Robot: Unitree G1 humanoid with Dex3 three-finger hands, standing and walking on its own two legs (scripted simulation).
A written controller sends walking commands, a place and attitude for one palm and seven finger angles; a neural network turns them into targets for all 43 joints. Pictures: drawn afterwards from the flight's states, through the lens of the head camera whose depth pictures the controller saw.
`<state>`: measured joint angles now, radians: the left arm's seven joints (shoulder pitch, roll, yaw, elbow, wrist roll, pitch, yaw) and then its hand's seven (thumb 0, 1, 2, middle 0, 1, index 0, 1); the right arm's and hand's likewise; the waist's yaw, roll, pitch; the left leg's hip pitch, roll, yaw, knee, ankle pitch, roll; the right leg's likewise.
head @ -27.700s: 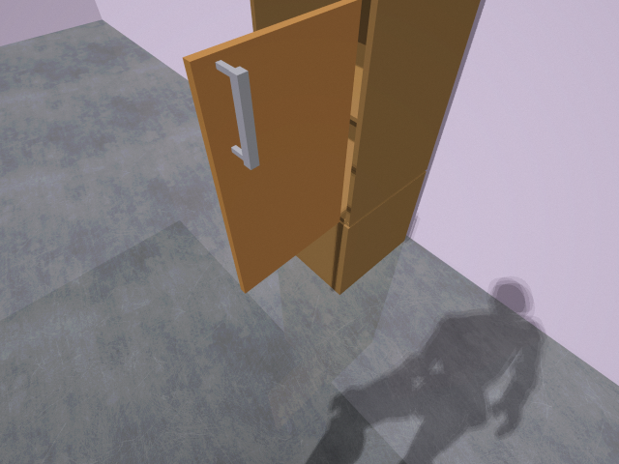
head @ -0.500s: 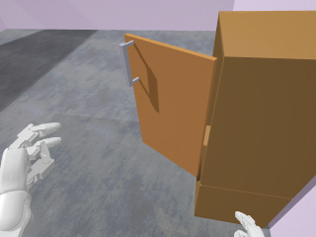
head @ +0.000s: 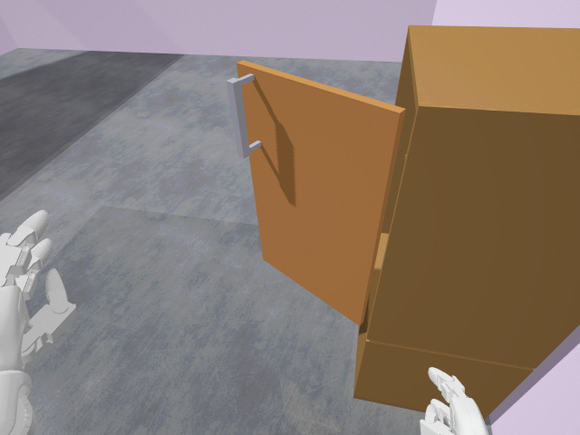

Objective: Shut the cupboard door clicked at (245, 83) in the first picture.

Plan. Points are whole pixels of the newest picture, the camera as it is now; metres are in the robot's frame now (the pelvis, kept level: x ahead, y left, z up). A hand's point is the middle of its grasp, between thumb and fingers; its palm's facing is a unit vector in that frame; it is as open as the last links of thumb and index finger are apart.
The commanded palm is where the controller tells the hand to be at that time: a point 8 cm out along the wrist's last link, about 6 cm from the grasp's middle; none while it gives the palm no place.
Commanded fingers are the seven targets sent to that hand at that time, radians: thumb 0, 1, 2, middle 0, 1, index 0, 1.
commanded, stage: step back with the hand held close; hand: left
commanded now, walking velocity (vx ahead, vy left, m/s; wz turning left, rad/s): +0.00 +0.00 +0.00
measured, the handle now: (246, 117) +0.65 +0.18 +0.15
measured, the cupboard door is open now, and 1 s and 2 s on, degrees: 61 61 61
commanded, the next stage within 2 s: stop stepping back and stand still in 1.50 s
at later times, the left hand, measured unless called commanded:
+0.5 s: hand (57, 313) +0.19 +0.28 +0.15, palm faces +0.39 -0.78 -0.49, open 7.4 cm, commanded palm +0.13 +0.32 +0.17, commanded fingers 0.00 0.90 0.90 -0.20 -0.30 -0.20 -0.30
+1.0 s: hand out of the picture +0.13 +0.31 +0.16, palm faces +0.48 -0.76 -0.44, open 7.4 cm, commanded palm +0.06 +0.34 +0.17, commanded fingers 0.00 0.90 0.90 -0.20 -0.30 -0.20 -0.30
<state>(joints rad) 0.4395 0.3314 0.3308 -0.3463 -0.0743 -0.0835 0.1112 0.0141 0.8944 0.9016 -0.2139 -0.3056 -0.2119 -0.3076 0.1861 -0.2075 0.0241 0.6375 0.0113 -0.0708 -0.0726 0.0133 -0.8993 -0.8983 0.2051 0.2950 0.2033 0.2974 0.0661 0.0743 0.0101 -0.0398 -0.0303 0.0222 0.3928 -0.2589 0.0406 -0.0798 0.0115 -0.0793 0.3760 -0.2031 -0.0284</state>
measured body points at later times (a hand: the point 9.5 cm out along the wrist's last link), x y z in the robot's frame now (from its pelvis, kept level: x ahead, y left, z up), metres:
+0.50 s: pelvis -0.02 +0.02 -0.01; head -0.01 +0.01 +0.44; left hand +0.16 +0.32 +0.18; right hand +0.15 -0.24 -0.09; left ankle -0.02 +0.09 -0.74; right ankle +0.01 -0.10 -0.74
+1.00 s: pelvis -0.07 +0.03 -0.02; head -0.07 +0.05 +0.43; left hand +0.09 +0.34 +0.18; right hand +0.08 -0.22 -0.09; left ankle -0.02 +0.09 -0.74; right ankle -0.05 -0.11 -0.73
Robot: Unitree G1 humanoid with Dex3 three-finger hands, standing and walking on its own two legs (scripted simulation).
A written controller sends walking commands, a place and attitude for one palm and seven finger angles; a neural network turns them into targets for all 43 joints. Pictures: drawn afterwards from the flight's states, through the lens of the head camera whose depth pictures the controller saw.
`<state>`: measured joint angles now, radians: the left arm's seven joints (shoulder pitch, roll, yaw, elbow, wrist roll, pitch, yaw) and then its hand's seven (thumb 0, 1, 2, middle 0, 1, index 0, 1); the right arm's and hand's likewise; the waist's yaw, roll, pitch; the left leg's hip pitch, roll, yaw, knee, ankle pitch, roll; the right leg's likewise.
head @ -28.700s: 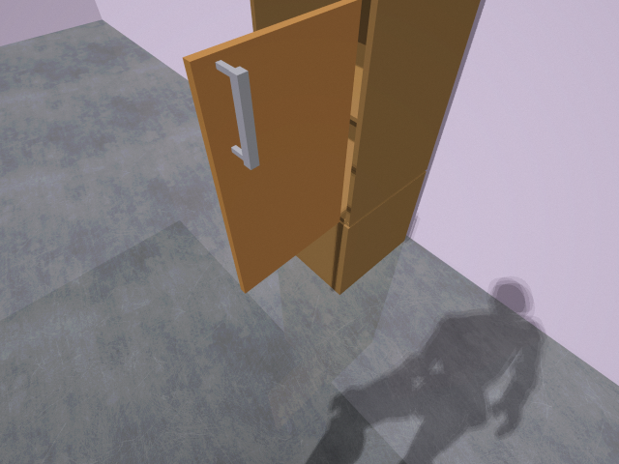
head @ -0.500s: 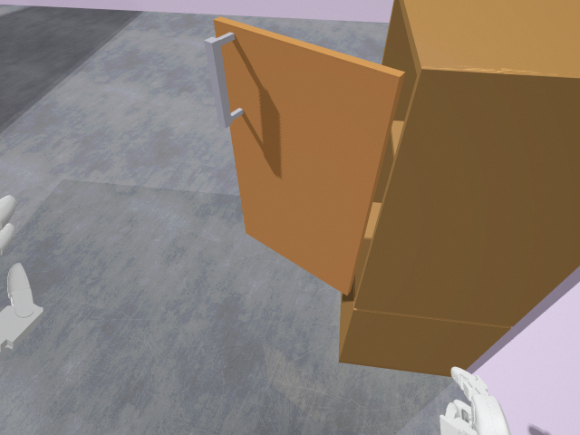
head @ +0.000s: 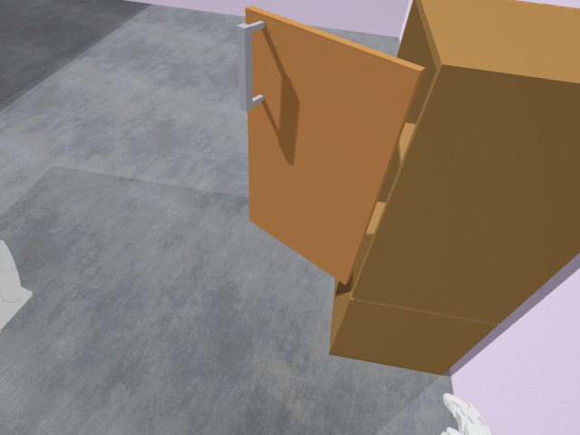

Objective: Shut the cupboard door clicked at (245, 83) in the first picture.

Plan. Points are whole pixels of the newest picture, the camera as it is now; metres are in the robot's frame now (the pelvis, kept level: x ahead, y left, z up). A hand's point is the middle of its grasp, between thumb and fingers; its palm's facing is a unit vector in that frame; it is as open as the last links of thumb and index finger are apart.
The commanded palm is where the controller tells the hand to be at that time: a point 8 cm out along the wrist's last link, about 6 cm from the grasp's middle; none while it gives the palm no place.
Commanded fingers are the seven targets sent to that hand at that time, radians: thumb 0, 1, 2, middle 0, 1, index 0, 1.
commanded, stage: step back with the hand held close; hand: left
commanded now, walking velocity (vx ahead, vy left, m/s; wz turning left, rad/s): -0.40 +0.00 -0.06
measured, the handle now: (252, 68) +0.73 +0.12 +0.17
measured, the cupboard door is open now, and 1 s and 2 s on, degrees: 61 61 61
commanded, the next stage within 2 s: stop stepping back and stand still in 0.50 s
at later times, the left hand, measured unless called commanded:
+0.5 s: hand out of the picture +0.11 +0.25 +0.18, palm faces +0.45 -0.78 -0.43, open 7.4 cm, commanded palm +0.05 +0.29 +0.19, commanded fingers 0.00 0.90 0.90 -0.20 -0.30 -0.20 -0.30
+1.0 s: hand out of the picture +0.02 +0.28 +0.19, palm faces +0.51 -0.79 -0.33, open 7.4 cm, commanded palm -0.04 +0.31 +0.19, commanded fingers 0.00 0.90 0.90 -0.20 -0.30 -0.20 -0.30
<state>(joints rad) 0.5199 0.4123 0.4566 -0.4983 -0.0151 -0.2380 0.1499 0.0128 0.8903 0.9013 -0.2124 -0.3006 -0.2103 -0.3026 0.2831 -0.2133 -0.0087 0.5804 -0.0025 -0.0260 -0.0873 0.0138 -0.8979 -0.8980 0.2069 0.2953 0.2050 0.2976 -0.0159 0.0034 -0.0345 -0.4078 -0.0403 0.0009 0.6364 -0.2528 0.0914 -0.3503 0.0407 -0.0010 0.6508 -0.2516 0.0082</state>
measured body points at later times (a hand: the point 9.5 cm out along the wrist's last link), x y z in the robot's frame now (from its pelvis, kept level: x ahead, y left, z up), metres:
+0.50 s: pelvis -0.09 -0.01 +0.00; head -0.08 +0.01 +0.45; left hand +0.08 +0.29 +0.20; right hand +0.08 -0.28 -0.07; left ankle -0.08 +0.11 -0.73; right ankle -0.05 -0.14 -0.73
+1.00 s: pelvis -0.18 +0.01 +0.01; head -0.22 +0.03 +0.46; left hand -0.02 +0.32 +0.20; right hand -0.03 -0.22 -0.07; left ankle -0.09 +0.12 -0.72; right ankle -0.16 -0.13 -0.72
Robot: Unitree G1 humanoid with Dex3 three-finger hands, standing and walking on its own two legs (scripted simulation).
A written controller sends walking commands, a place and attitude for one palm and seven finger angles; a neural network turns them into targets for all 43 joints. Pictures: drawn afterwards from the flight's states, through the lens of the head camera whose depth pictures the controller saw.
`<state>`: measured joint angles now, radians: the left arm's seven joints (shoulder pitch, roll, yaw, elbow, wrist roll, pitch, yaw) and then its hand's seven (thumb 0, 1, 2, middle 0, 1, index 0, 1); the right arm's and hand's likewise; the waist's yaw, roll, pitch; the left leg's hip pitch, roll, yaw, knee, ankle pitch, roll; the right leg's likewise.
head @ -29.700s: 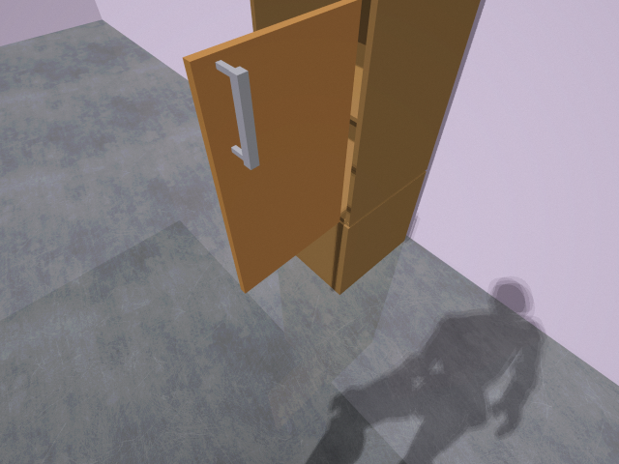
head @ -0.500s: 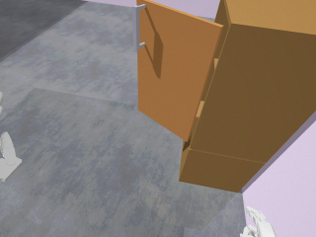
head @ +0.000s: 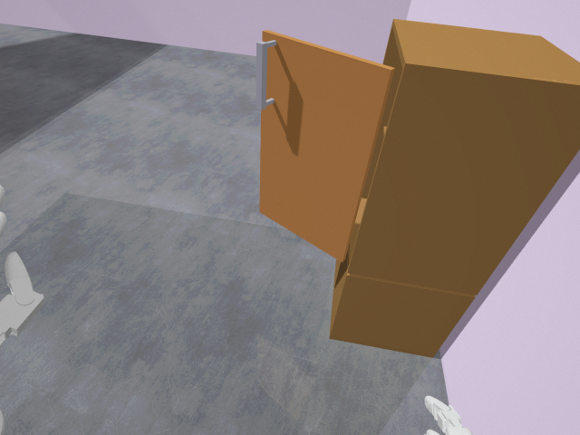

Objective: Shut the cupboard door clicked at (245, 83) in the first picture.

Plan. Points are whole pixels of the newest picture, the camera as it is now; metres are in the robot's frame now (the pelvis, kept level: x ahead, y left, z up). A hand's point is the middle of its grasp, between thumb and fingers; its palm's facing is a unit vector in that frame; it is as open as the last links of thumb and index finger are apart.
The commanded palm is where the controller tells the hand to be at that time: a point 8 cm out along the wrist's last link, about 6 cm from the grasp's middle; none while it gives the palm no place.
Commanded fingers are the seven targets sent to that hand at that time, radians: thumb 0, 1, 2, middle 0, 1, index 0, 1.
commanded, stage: stop stepping back and stand still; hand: left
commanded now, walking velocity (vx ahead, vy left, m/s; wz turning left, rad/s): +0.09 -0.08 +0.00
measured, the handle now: (266, 75) +0.91 +0.10 +0.16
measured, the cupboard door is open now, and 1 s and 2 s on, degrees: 61 61 61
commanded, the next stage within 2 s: let the arm hang, fingers relaxed in 0.90 s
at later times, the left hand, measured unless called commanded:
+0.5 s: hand (23, 313) +0.19 +0.28 +0.17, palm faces +0.50 -0.78 -0.38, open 7.4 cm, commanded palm +0.13 +0.31 +0.18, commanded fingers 0.00 0.90 0.90 -0.20 -0.30 -0.20 -0.30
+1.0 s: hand (37, 295) +0.21 +0.28 +0.16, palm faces +0.44 -0.80 -0.41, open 7.4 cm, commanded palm none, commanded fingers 0.00 0.90 0.90 -0.20 -0.30 -0.20 -0.30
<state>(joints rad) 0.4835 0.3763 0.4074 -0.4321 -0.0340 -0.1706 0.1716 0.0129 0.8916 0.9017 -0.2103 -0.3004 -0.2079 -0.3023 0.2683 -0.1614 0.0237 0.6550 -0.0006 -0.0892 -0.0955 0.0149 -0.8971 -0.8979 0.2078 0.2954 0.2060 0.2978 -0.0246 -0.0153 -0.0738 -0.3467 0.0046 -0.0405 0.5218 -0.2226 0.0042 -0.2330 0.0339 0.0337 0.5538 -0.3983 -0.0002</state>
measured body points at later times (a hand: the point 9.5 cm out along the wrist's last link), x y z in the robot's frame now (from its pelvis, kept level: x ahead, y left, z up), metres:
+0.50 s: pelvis -0.01 +0.01 +0.00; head -0.03 +0.02 +0.45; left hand +0.16 +0.32 +0.19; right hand +0.14 -0.22 -0.09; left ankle +0.01 +0.13 -0.74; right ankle +0.01 -0.11 -0.74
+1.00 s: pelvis +0.02 +0.02 +0.00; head +0.01 +0.03 +0.45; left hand +0.18 +0.32 +0.18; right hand +0.20 -0.22 -0.06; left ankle +0.02 +0.13 -0.74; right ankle +0.01 -0.11 -0.74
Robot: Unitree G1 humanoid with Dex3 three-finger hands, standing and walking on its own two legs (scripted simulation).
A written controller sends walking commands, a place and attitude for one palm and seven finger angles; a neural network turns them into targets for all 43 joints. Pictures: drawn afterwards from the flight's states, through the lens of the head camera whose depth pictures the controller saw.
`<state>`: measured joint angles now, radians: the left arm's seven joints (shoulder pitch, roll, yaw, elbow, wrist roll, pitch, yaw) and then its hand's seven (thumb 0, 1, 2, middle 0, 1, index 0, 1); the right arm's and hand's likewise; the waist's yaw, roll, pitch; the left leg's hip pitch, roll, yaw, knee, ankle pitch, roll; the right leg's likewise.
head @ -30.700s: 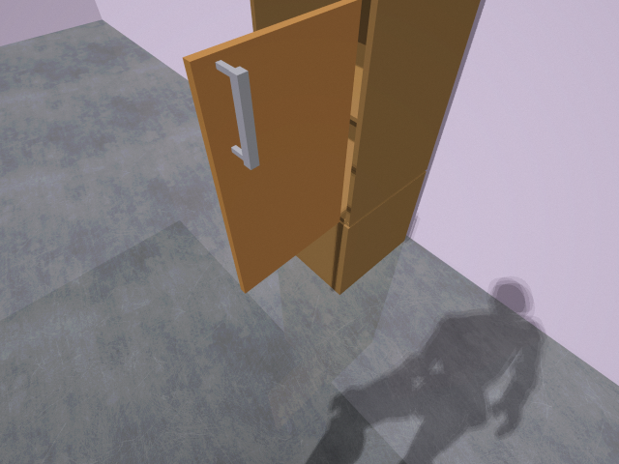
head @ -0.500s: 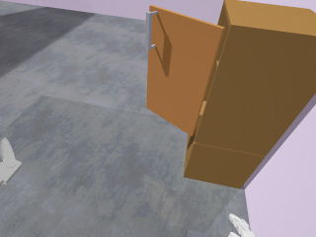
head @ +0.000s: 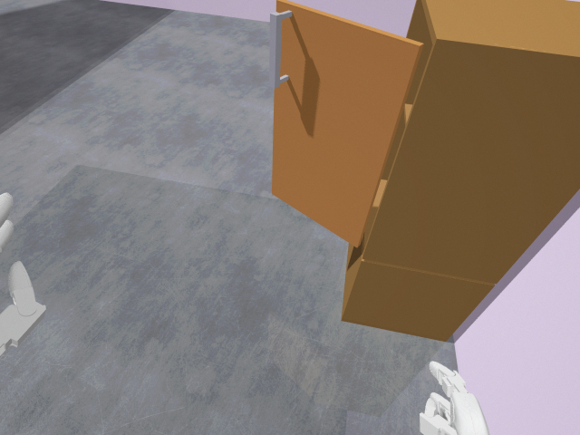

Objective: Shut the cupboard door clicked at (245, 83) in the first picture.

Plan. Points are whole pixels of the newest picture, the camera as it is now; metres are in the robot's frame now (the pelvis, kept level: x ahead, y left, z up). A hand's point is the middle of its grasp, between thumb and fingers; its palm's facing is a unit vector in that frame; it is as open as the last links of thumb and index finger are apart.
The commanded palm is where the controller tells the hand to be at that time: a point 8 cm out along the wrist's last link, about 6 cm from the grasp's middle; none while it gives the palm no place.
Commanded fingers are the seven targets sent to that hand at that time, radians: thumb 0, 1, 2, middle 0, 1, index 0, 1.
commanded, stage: let the arm hang, fingers relaxed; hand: left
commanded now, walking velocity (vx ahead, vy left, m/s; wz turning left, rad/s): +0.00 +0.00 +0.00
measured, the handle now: (280, 50) +0.89 +0.08 +0.15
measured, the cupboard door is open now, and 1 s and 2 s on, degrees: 61 61 61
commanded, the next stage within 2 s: look to check the result in 1.10 s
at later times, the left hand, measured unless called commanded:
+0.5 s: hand out of the picture -0.07 +0.20 -0.18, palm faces +0.04 -0.98 -0.21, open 7.2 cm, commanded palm none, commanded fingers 0.00 0.90 0.90 -0.20 -0.30 -0.20 -0.30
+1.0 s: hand out of the picture +0.01 +0.18 -0.17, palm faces +0.04 -0.98 -0.19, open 7.4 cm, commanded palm none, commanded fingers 0.00 0.90 0.90 -0.20 -0.30 -0.20 -0.30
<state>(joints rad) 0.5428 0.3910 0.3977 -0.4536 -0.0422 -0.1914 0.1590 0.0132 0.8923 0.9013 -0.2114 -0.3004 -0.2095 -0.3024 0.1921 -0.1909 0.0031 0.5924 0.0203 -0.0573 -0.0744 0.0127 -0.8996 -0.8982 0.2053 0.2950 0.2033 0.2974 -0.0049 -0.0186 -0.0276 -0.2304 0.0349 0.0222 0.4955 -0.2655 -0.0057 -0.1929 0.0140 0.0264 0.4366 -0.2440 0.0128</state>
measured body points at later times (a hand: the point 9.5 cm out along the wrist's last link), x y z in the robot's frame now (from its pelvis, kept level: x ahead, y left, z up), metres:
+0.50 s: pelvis -0.03 +0.00 +0.00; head -0.01 +0.02 +0.45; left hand -0.07 +0.25 -0.16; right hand -0.05 -0.25 -0.15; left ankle +0.00 +0.12 -0.74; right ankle -0.01 -0.13 -0.74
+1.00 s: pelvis -0.02 +0.00 +0.00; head -0.02 +0.00 +0.45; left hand +0.01 +0.23 -0.16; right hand +0.00 -0.23 -0.16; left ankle +0.00 +0.12 -0.74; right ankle -0.01 -0.13 -0.74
